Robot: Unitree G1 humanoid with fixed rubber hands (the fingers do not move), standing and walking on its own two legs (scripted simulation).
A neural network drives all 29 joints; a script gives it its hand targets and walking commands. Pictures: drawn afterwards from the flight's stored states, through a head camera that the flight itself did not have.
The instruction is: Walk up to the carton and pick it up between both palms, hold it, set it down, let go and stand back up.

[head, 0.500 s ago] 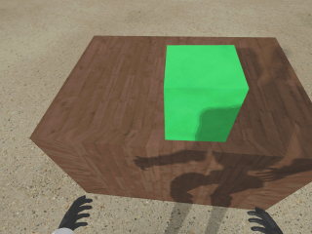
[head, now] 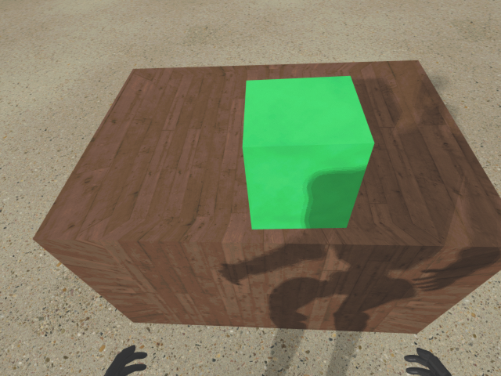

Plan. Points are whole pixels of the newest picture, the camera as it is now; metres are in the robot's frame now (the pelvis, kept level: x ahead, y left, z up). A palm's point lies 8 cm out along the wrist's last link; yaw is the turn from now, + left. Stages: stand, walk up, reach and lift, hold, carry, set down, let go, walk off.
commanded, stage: walk up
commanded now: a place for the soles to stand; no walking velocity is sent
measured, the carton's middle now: (298, 157) +0.53 -0.07 +0.01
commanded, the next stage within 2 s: none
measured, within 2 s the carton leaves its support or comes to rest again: neither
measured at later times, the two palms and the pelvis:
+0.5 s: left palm out of the picture +0.13 +0.26 -0.08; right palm out of the picture +0.08 -0.27 -0.10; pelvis +0.00 +0.00 +0.00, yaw -3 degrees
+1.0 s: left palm out of the picture +0.15 +0.24 -0.09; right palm out of the picture +0.06 -0.28 -0.10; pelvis +0.00 +0.00 +0.00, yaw -6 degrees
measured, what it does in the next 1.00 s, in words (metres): stands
